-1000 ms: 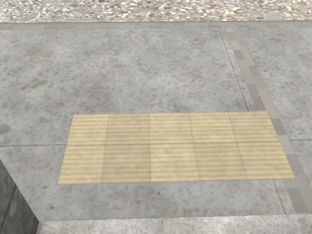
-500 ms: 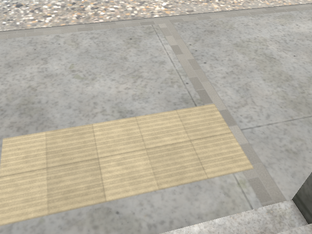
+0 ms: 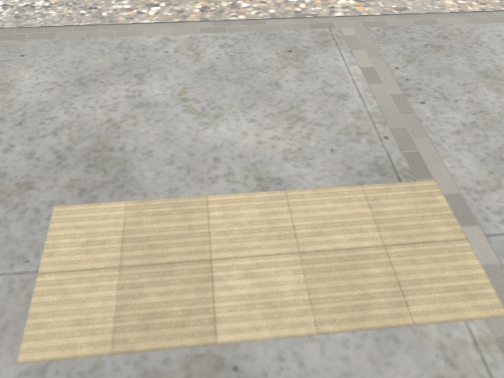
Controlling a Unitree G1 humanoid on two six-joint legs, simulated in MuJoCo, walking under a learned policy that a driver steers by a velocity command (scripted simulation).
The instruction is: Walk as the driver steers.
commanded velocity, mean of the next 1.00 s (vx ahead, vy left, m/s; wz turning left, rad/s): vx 0.50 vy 0.00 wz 0.00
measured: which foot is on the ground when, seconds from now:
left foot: up 0.00-0.06, down 0.08-0.60, up 0.62-0.98, down 1.00-1.00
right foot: down 0.00-0.10, up 0.12-0.58, down 0.60-1.00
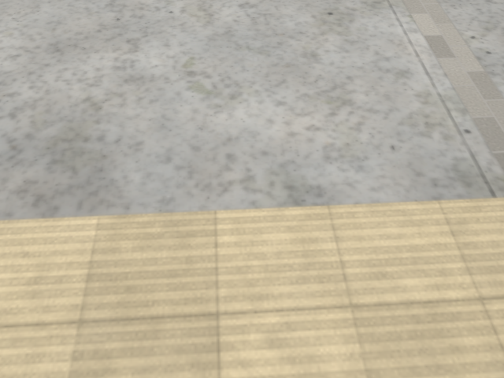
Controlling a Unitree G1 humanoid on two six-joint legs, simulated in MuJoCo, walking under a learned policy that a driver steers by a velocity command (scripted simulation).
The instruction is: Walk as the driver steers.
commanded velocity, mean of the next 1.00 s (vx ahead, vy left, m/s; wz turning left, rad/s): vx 0.38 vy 0.00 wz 0.00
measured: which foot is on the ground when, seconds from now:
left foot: down 0.00-0.48, up 0.50-0.86, down 0.88-1.00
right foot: down 0.00-0.02, up 0.04-0.42, down 0.44-0.92, up 0.94-1.00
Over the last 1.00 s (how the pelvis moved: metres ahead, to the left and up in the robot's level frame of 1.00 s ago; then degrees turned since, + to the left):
0.57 0.07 -0.46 0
